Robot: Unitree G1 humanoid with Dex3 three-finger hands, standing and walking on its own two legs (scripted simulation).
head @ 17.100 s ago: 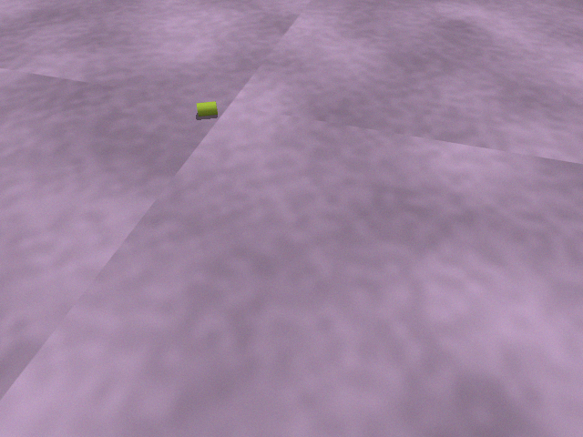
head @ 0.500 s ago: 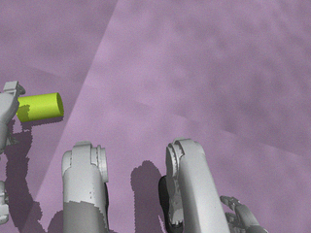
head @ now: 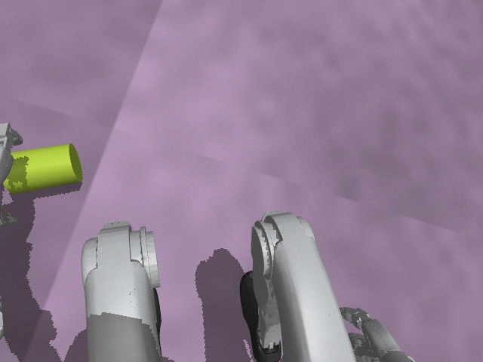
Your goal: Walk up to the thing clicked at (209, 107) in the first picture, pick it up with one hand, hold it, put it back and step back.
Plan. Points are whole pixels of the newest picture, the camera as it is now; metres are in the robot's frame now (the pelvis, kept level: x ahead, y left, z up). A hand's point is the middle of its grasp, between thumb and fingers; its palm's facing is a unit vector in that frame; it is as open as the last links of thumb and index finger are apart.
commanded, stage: rise first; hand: left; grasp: from above
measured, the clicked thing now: (43, 168) +0.45 +0.36 -0.29
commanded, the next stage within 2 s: approach in 1.34 s
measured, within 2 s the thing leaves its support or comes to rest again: neither
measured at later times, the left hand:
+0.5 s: hand out of the picture +0.40 +0.38 -0.18, palm faces -0.43 -0.13 -0.89, open 14.1 cm
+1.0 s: hand out of the picture +0.41 +0.39 -0.17, palm faces -0.43 -0.13 -0.89, open 14.2 cm
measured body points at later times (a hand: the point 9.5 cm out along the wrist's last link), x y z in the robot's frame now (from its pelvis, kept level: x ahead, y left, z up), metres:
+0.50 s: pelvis +0.00 +0.00 -0.01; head +0.23 +0.09 +0.37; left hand +0.41 +0.38 -0.12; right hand +0.10 -0.26 -0.12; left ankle +0.08 +0.14 -0.29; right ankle +0.09 -0.12 -0.29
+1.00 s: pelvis +0.00 +0.00 -0.01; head +0.23 +0.10 +0.36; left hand +0.43 +0.39 -0.12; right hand +0.09 -0.26 -0.11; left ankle +0.08 +0.14 -0.29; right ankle +0.09 -0.12 -0.29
